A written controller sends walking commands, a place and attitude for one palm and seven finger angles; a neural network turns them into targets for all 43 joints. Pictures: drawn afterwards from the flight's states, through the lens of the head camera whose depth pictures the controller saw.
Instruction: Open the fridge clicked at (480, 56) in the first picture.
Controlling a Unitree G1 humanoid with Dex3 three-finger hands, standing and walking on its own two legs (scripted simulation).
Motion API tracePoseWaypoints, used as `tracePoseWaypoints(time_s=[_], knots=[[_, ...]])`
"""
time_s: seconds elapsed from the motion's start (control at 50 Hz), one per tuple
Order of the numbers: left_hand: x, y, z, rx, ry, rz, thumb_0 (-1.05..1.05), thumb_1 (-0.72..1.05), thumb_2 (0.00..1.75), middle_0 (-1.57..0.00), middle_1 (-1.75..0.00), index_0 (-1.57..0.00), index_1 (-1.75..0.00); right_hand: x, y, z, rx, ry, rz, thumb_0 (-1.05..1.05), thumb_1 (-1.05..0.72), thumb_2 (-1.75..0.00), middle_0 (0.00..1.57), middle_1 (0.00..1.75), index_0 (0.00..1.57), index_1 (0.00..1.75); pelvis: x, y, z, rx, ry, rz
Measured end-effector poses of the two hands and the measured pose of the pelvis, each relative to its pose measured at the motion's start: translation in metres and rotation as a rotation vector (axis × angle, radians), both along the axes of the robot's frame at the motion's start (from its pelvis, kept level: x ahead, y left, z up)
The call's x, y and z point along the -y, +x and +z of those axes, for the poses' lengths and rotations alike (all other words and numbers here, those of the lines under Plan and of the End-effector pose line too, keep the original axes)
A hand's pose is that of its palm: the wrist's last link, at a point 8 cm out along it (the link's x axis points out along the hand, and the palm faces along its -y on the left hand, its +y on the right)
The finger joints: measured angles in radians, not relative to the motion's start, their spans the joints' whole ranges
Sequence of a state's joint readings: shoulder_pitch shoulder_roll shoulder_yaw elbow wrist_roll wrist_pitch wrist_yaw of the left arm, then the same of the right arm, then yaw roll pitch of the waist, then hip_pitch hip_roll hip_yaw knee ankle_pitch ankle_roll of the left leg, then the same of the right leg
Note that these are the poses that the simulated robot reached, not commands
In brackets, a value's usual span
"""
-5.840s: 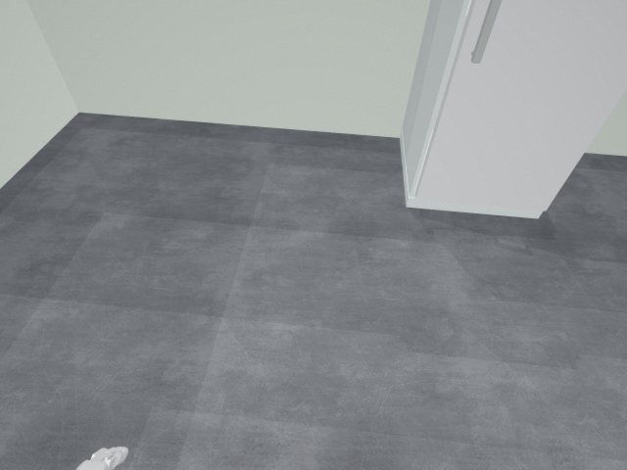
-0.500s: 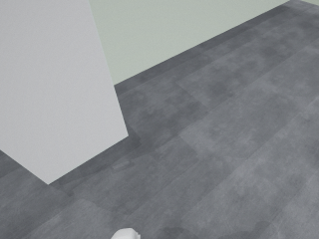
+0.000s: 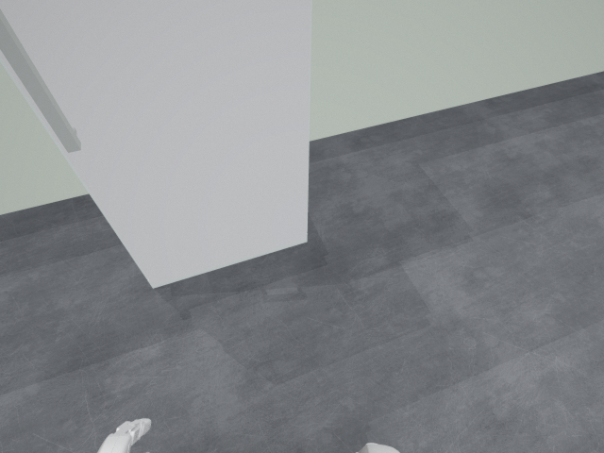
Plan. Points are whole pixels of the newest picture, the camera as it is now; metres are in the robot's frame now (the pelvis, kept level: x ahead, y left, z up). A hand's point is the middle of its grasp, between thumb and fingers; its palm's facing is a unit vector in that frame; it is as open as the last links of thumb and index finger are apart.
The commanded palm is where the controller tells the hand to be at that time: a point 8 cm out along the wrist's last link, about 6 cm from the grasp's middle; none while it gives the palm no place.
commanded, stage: turn to face it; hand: left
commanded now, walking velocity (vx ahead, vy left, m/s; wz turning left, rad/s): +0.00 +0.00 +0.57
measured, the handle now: (31, 70) +0.68 +0.51 +0.13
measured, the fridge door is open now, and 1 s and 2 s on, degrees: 0 0 0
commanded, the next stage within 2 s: take the last steps up to it in 0.44 s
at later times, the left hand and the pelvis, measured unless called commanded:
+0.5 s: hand out of the picture -0.05 +0.17 -0.16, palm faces +0.29 -0.92 -0.27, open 7.4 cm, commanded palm none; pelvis -0.03 -0.04 +0.00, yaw +15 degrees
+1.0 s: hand out of the picture -0.01 +0.19 -0.16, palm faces +0.33 -0.92 -0.21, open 7.4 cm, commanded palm none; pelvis +0.00 -0.01 +0.00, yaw +19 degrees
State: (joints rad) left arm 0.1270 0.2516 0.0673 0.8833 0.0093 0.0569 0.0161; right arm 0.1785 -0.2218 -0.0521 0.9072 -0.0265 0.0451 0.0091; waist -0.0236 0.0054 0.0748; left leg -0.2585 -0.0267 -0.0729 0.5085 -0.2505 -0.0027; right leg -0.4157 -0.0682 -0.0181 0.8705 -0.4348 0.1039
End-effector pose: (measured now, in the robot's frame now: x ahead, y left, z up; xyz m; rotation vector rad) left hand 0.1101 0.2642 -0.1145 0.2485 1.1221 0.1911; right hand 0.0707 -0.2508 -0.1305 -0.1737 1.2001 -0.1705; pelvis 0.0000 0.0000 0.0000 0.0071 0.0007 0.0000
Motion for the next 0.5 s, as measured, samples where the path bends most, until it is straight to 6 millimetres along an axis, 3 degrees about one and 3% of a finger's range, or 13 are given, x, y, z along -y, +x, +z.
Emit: tracePoseWaypoints(time_s=[0.08,0.14,0.24,0.34,0.42,0.5], knots=[[0.022,0.004,0.007,0.071,0.026,0.009,0.01,0.91,0.9,-0.2,-0.3,-0.2,-0.3,0.019,-0.006,-0.021,-0.024,0.033,0.013,0.01,-0.9,-0.9,0.2,0.3,0.2,0.3,0.02,-0.004,-0.009,0.002,0.018,0.048],[0.037,-0.011,0.016,0.09,0.04,0.025,0.01,0.91,0.9,-0.2,-0.3,-0.2,-0.3,0.031,-0.006,-0.027,-0.048,0.044,0.034,0.01,-0.91,-0.9,0.2,0.29,0.2,0.3,0.03,-0.008,-0.007,0.019,0.023,0.098],[0.051,-0.049,0.023,0.049,0.038,0.105,0.01,0.91,0.9,-0.2,-0.3,-0.21,-0.3,0.044,-0.002,-0.021,-0.074,0.053,0.091,0.01,-0.91,-0.9,0.2,0.29,0.2,0.3,0.042,-0.012,0.003,0.028,0.048,0.159],[0.059,-0.092,0.016,-0.012,0.013,0.188,0.01,0.91,0.9,-0.2,-0.3,-0.21,-0.3,0.047,0.004,-0.015,-0.106,0.037,0.153,0.01,-0.91,-0.9,0.2,0.29,0.2,0.3,0.047,-0.016,0.007,0.024,0.052,0.21],[0.061,-0.134,0.005,-0.081,-0.015,0.256,0.01,0.91,0.9,-0.2,-0.3,-0.21,-0.3,0.038,0.017,-0.01,-0.111,0.016,0.21,0.01,-0.91,-0.9,0.19,0.29,0.2,0.3,0.045,-0.021,0.006,0.017,0.046,0.24],[0.056,-0.18,-0.009,-0.155,-0.047,0.327,0.01,0.91,0.9,-0.2,-0.3,-0.21,-0.3,0.016,0.036,-0.004,-0.071,-0.005,0.278,0.01,-0.91,-0.9,0.19,0.29,0.2,0.3,0.036,-0.029,0.003,0.013,0.031,0.268]])
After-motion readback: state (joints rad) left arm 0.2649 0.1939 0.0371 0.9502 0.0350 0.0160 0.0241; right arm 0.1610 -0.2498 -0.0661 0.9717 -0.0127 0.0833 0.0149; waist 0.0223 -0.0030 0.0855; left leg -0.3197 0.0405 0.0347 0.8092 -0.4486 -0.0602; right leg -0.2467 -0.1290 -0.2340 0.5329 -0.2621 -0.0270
